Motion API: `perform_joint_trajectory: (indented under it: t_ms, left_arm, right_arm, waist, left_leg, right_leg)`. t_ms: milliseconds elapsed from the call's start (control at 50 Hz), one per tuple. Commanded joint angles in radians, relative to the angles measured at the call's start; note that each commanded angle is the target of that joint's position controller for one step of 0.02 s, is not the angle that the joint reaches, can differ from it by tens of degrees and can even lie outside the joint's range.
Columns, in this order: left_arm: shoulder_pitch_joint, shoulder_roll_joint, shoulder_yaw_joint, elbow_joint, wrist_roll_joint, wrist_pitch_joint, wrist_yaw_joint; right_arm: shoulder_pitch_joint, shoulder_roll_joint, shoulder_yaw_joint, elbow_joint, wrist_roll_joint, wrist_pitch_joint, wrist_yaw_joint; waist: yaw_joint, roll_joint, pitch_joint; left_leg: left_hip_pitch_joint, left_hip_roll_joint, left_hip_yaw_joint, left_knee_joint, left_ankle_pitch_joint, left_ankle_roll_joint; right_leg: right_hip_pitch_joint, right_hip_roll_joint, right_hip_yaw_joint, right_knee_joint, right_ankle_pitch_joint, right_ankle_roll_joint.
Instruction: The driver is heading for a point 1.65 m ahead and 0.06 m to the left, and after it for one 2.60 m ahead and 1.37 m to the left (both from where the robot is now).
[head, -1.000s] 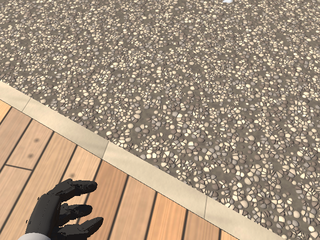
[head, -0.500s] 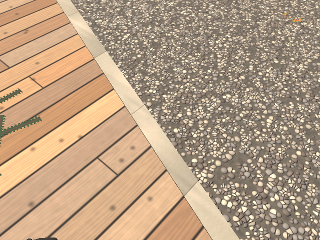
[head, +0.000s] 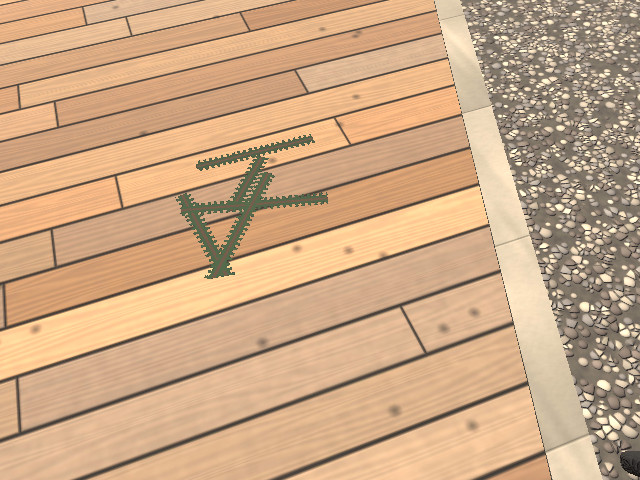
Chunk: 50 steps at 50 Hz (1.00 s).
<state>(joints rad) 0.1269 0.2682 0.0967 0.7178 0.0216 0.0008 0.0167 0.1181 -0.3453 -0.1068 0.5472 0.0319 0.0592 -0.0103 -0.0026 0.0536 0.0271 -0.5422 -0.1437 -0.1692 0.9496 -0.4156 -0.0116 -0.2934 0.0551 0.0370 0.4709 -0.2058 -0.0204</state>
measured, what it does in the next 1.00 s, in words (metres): steps on the spot: left foot, then right foot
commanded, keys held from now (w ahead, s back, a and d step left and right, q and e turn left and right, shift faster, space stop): q+shift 0.22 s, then shift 0.08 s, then e+shift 0.64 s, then w+e+shift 0.06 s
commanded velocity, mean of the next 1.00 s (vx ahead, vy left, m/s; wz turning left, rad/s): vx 0.01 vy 0.00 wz -0.03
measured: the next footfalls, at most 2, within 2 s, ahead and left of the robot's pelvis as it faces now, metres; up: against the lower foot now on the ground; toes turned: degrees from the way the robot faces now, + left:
left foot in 0.34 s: +0.01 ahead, +0.18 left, +0.00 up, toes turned +21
right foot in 0.84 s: +0.03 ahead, -0.05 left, +0.00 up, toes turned -6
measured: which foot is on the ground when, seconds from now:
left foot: up 0.00-0.32, down 0.34-0.86, up 0.88-1.00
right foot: down 0.00-0.34, up 0.36-0.82, down 0.84-1.00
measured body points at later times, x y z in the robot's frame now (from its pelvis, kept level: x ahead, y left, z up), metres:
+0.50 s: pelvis +0.00 +0.07 +0.00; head +0.02 +0.10 +0.45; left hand +0.00 +0.38 -0.13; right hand +0.26 -0.10 -0.07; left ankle -0.03 +0.17 -0.74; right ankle +0.01 -0.09 -0.67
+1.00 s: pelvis +0.00 +0.03 +0.00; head +0.05 -0.01 +0.45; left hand +0.18 +0.31 -0.07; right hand +0.15 -0.28 -0.10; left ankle +0.00 +0.19 -0.65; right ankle -0.01 -0.05 -0.74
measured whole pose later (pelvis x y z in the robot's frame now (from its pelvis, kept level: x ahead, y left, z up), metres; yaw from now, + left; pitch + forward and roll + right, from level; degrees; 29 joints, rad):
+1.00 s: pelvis +0.00 +0.03 +0.00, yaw -7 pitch +4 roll +2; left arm 0.22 0.31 0.09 0.61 -0.03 0.03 0.00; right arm 0.09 -0.33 -0.12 0.69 -0.01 0.00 -0.02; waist 0.00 0.04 0.04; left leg -0.58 0.04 -0.01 1.14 -0.40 -0.05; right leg -0.32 0.03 0.01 0.52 -0.27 -0.08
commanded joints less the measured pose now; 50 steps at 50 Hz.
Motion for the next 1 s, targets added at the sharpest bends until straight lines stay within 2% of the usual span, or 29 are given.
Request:
perform_joint_trajectory:
  t_ms: [20, 40, 100, 140, 200, 240, 280, 320, 340, 360, 380, 400, 420, 440, 480, 520, 620, 700, 740, 780, 820, 840, 860, 880, 900, 920, 940, 960, 1000]
  left_arm:
    - [-0.173, 0.086, 0.01, -0.142, -0.012, -0.016, 0.029]
    - [-0.121, 0.103, 0.004, -0.128, -0.015, -0.018, 0.033]
    - [-0.015, 0.136, 0.011, -0.105, 0.003, -0.011, 0.038]
    - [0.017, 0.163, 0.02, -0.098, 0.003, -0.002, 0.034]
    - [-0.005, 0.199, 0.036, -0.102, -0.005, 0.004, 0.019]
    - [-0.024, 0.219, 0.043, -0.099, -0.014, 0.004, 0.008]
    - [-0.012, 0.216, 0.044, -0.088, -0.036, -0.002, -0.003]
    - [-0.021, 0.186, 0.033, -0.072, -0.065, -0.005, -0.009]
    - [0.045, 0.132, 0.013, -0.046, -0.059, -0.009, -0.015]
    - [0.045, 0.032, -0.032, -0.09, 0.014, -0.012, -0.027]
    - [0.029, 0.072, -0.016, -0.081, -0.01, -0.008, -0.018]
    - [-0.015, 0.13, -0.007, -0.065, -0.042, 0.005, -0.008]
    - [0.007, 0.118, -0.006, -0.048, -0.052, 0.014, -0.004]
    - [0.033, 0.119, -0.004, -0.015, -0.042, 0.024, 0.006]
    - [0.077, 0.146, 0.011, 0.003, -0.044, 0.04, 0.01]
    - [0.068, 0.157, 0.018, -0.019, -0.054, 0.045, 0.012]
    - [0.016, 0.091, 0.0, -0.089, -0.043, 0.064, -0.002]
    - [0.021, 0.075, -0.002, -0.129, -0.037, 0.07, -0.026]
    - [0.021, 0.081, 0.002, -0.146, -0.039, 0.074, -0.032]
    - [0.019, 0.092, 0.01, -0.165, -0.046, 0.083, -0.042]
    - [0.066, 0.092, 0.021, -0.159, -0.049, 0.091, -0.044]
    - [0.123, 0.123, 0.037, -0.143, -0.046, 0.089, -0.031]
    - [0.198, 0.249, 0.078, -0.144, -0.043, 0.08, -0.009]
    - [0.193, 0.359, 0.091, -0.17, -0.008, 0.059, -0.012]
    - [0.189, 0.297, 0.075, -0.177, -0.003, 0.028, -0.025]
    - [0.16, 0.275, 0.062, -0.168, -0.013, 0.009, -0.022]
    - [0.102, 0.247, 0.055, -0.173, -0.039, 0.005, -0.013]
    - [0.084, 0.215, 0.044, -0.173, -0.066, 0.009, -0.005]
    - [0.078, 0.194, 0.03, -0.196, -0.057, 0.006, -0.001]
  right_arm:
    - [0.09, -0.142, -0.049, -0.025, -0.011, -0.001, 0.005]
    - [0.081, -0.092, -0.028, -0.037, -0.035, -0.003, 0.017]
    - [-0.013, -0.063, -0.009, -0.081, -0.01, -0.01, 0.02]
    - [-0.037, -0.055, -0.002, -0.099, -0.013, -0.01, 0.02]
    - [-0.024, -0.038, 0.007, -0.096, -0.019, -0.007, 0.025]
    - [-0.001, -0.042, 0.005, -0.085, -0.018, -0.001, 0.025]
    - [0.015, -0.046, 0.0, -0.078, -0.02, 0.007, 0.024]
    - [0.104, -0.041, -0.008, -0.043, -0.024, 0.009, 0.021]
    - [0.154, -0.086, -0.023, -0.028, -0.024, 0.001, 0.013]
    - [0.195, -0.177, -0.031, -0.044, -0.036, -0.015, -0.003]
    - [0.143, -0.156, -0.012, -0.054, -0.076, -0.039, 0.003]
    - [0.119, -0.063, 0.017, -0.041, -0.089, -0.057, 0.018]
    - [0.075, -0.024, 0.03, -0.003, -0.081, -0.068, 0.021]
    - [0.032, -0.016, 0.033, 0.007, -0.073, -0.072, 0.017]
    - [-0.019, -0.027, 0.033, 0.021, -0.071, -0.078, 0.003]
    - [-0.025, -0.053, 0.019, 0.023, -0.068, -0.072, -0.017]
    - [-0.001, -0.04, 0.009, 0.042, -0.061, -0.061, -0.045]
    - [-0.021, -0.07, -0.013, 0.05, -0.058, -0.061, -0.033]
    - [-0.021, -0.079, -0.019, 0.062, -0.047, -0.061, -0.024]
    - [-0.036, -0.095, -0.027, 0.066, -0.027, -0.062, -0.019]
    - [-0.049, -0.094, -0.032, 0.082, -0.009, -0.056, -0.011]
    - [-0.002, -0.073, -0.031, 0.109, -0.007, -0.054, -0.003]
    - [-0.015, -0.035, -0.022, 0.093, -0.031, -0.055, -0.001]
    - [-0.119, 0.005, -0.001, -0.004, -0.061, -0.066, -0.008]
    - [-0.167, -0.049, -0.016, 0.008, -0.057, -0.067, -0.011]
    - [-0.172, -0.051, -0.017, 0.005, -0.035, -0.071, -0.013]
    - [-0.141, -0.049, -0.02, 0.026, -0.031, -0.072, -0.021]
    - [-0.107, -0.074, -0.027, 0.04, -0.039, -0.077, -0.019]
    - [-0.082, -0.067, -0.028, 0.062, -0.034, -0.093, 0.006]
  waist:
    - [-0.059, -0.13, -0.06]
    - [-0.031, -0.11, -0.049]
    - [0.041, -0.153, -0.067]
    - [0.062, -0.181, -0.092]
    - [0.056, -0.208, -0.11]
    - [0.039, -0.229, -0.114]
    - [0.03, -0.239, -0.123]
    - [-0.026, -0.218, -0.14]
    - [-0.036, -0.104, -0.161]
    - [-0.015, 0.236, -0.213]
    - [-0.032, 0.253, -0.282]
    - [-0.064, 0.155, -0.255]
    - [-0.026, 0.151, -0.186]
    - [-0.012, 0.118, -0.163]
    - [0.015, 0.118, -0.126]
    - [0.003, 0.107, -0.11]
    - [-0.031, 0.066, -0.078]
    - [-0.021, 0.061, -0.096]
    - [-0.019, 0.074, -0.106]
    - [-0.003, 0.086, -0.12]
    - [0.037, 0.066, -0.135]
    - [0.056, 0.002, -0.146]
    - [0.077, -0.222, -0.148]
    - [0.064, -0.43, -0.183]
    - [0.114, -0.234, -0.236]
    - [0.078, -0.19, -0.18]
    - [0.035, -0.122, -0.136]
    - [0.015, -0.104, -0.146]
    - [0.009, -0.147, -0.138]
  left_leg:
    - [-0.133, 0.111, 0.037, 0.349, 0.042, -0.055]
    - [-0.178, 0.136, 0.069, 0.373, 0.051, -0.067]
    - [-0.242, 0.198, 0.124, 0.275, 0.067, -0.096]
    - [-0.232, 0.226, 0.14, 0.204, 0.046, -0.111]
    - [-0.106, 0.249, 0.18, 0.052, 0.052, -0.096]
    - [0.023, 0.23, 0.217, -0.064, 0.049, -0.072]
    - [0.1, 0.196, 0.239, -0.186, 0.046, -0.039]
    - [0.289, 0.146, 0.252, -0.452, 0.189, 0.019]
    - [0.493, 0.168, 0.169, -0.563, 0.4, 0.054]
    - [0.724, 0.478, -0.2, -0.523, 0.931, 0.149]
    - [0.56, 0.606, -0.218, -0.513, 0.981, 0.335]
    - [0.475, 0.521, -0.107, -0.546, 0.832, 0.321]
    - [0.422, 0.451, -0.016, -0.564, 0.685, 0.262]
    - [0.396, 0.416, 0.036, -0.572, 0.603, 0.223]
    - [0.31, 0.407, 0.123, -0.586, 0.65, 0.213]
    - [0.352, 0.432, 0.136, -0.6, 0.595, 0.224]
    - [0.422, 0.5, 0.137, -0.633, 0.452, 0.249]
    - [0.417, 0.52, 0.202, -0.61, 0.53, 0.248]
    - [0.434, 0.531, 0.231, -0.586, 0.576, 0.231]
    - [0.454, 0.55, 0.248, -0.556, 0.595, 0.201]
    - [0.424, 0.521, 0.32, -0.453, 0.559, 0.133]
    - [0.352, 0.463, 0.372, -0.337, 0.48, 0.072]
    - [0.1, 0.347, 0.447, -0.04, 0.22, -0.019]
    - [-0.222, 0.168, 0.319, 0.222, -0.286, -0.091]
    - [-0.261, 0.175, 0.148, 0.341, -0.291, -0.085]
    - [-0.276, 0.179, 0.114, 0.337, -0.195, -0.059]
    - [-0.286, 0.194, 0.102, 0.292, -0.084, -0.046]
    - [-0.273, 0.208, 0.086, 0.225, 0.006, -0.035]
    - [-0.226, 0.185, 0.094, 0.161, 0.141, -0.024]
  right_leg:
    - [0.102, -0.293, 0.218, -0.177, 0.103, -0.169]
    - [0.132, -0.301, 0.173, -0.172, 0.164, -0.183]
    - [0.26, -0.311, 0.086, -0.165, 0.282, -0.204]
    - [0.31, -0.339, 0.049, -0.159, 0.339, -0.217]
    - [0.262, -0.352, -0.055, -0.148, 0.338, -0.191]
    - [0.186, -0.358, -0.098, -0.124, 0.342, -0.169]
    - [0.184, -0.376, -0.104, -0.082, 0.343, -0.149]
    - [0.126, -0.353, -0.138, 0.043, 0.313, -0.085]
    - [-0.012, -0.297, -0.19, 0.17, 0.2, -0.012]
    - [-0.315, -0.191, -0.237, 0.484, -0.438, 0.088]
    - [-0.345, -0.176, -0.094, 0.638, -0.498, 0.113]
    - [-0.285, -0.19, -0.044, 0.661, -0.443, 0.108]
    - [-0.277, -0.186, -0.036, 0.623, -0.4, 0.1]
    - [-0.258, -0.182, -0.026, 0.616, -0.337, 0.106]
    - [-0.191, -0.143, -0.016, 0.649, -0.232, 0.123]
    - [-0.253, -0.131, -0.033, 0.666, -0.206, 0.129]
    - [-0.326, -0.17, -0.048, 0.542, -0.2, 0.118]
    - [-0.246, -0.164, -0.102, 0.434, -0.219, 0.085]
    - [-0.21, -0.151, -0.127, 0.375, -0.226, 0.061]
    - [-0.159, -0.144, -0.134, 0.298, -0.209, 0.035]
    - [-0.03, -0.102, -0.172, 0.128, -0.098, -0.007]
    - [0.098, -0.076, -0.14, 0.027, 0.041, -0.046]
    - [0.298, -0.228, 0.125, -0.051, 0.444, -0.135]
    - [0.384, -0.435, 0.536, -0.081, 0.62, -0.359]
    - [0.378, -0.446, 0.494, -0.117, 0.51, -0.383]
    - [0.335, -0.391, 0.413, -0.127, 0.419, -0.329]
    - [0.297, -0.331, 0.344, -0.121, 0.349, -0.27]
    - [0.275, -0.303, 0.339, -0.151, 0.102, -0.241]
    - [0.216, -0.265, 0.38, -0.241, -0.342, -0.232]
